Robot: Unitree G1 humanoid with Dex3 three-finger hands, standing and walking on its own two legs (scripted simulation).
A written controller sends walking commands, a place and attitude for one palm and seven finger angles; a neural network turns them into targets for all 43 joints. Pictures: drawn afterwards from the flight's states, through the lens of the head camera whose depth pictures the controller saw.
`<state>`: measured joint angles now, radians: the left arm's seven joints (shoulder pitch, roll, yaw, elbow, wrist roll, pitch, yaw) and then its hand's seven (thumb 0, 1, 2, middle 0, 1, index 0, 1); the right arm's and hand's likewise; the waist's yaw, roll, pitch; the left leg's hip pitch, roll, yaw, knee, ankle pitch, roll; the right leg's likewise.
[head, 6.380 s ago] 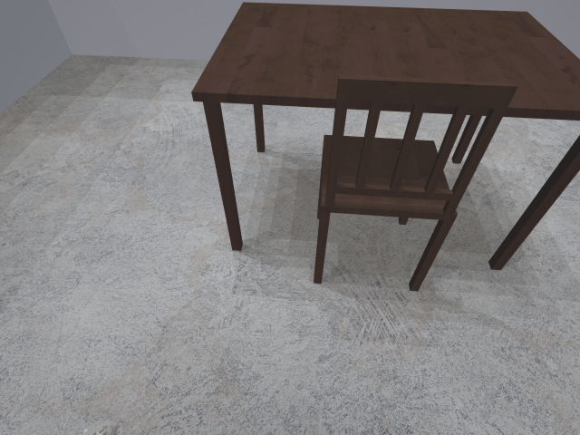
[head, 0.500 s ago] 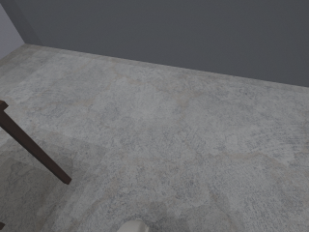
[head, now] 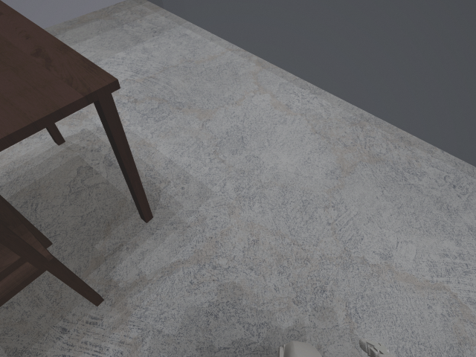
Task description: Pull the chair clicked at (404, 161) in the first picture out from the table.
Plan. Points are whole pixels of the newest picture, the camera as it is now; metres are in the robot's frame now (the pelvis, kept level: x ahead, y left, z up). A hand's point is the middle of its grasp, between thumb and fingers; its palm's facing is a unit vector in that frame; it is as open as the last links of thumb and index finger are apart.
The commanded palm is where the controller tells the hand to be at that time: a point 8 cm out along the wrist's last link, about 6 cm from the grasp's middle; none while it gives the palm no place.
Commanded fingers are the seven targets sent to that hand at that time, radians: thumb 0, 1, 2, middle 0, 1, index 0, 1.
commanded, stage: turn to face it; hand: left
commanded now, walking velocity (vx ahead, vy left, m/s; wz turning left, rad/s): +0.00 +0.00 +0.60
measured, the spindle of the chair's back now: out of the picture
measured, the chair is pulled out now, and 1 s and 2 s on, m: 0.00 0.00 0.00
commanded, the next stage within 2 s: take the last steps up to it in 1.54 s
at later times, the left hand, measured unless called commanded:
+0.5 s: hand out of the picture +0.07 +0.16 -0.13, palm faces +0.28 -0.91 -0.29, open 7.4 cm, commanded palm none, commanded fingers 0.00 0.90 0.90 -0.20 -0.30 -0.20 -0.30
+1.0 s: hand out of the picture -0.12 +0.22 -0.18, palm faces +0.62 -0.75 -0.23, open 7.4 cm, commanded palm none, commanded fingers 0.00 0.90 0.90 -0.20 -0.30 -0.20 -0.30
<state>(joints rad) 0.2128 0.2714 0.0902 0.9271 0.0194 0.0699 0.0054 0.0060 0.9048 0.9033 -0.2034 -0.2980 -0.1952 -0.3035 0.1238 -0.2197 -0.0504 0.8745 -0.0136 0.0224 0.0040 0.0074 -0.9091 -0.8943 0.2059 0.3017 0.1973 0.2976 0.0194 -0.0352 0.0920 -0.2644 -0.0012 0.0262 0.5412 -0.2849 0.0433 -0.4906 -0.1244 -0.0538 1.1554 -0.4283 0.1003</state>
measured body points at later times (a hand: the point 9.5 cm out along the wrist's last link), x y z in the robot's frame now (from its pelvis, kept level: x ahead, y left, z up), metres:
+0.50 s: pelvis +0.01 -0.05 +0.00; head +0.04 -0.09 +0.45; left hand +0.05 +0.21 -0.11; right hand +0.11 -0.30 -0.16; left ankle -0.05 +0.08 -0.64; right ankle +0.02 -0.15 -0.74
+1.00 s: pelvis -0.03 +0.01 +0.00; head -0.01 +0.07 +0.45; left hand -0.15 +0.26 -0.16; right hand +0.23 -0.13 -0.11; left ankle -0.06 +0.07 -0.74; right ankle +0.05 -0.15 -0.64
